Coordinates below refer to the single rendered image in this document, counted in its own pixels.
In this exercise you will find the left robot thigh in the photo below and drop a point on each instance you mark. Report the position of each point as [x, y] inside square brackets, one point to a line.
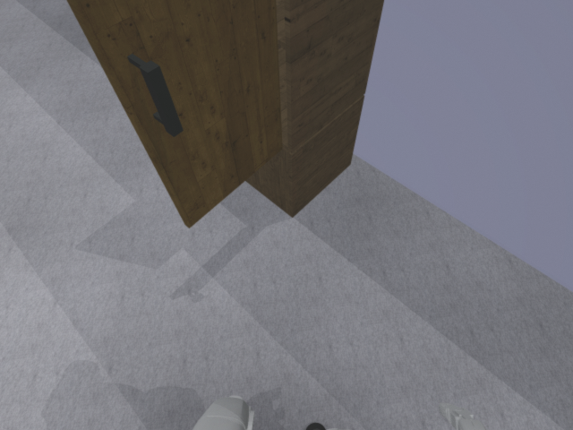
[227, 414]

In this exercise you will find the handle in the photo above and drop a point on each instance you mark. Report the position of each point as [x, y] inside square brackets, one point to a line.
[159, 92]

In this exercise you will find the robot right hand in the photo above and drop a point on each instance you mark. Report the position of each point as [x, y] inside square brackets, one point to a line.
[460, 418]

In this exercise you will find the cupboard door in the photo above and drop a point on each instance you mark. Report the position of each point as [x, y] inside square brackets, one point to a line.
[219, 59]

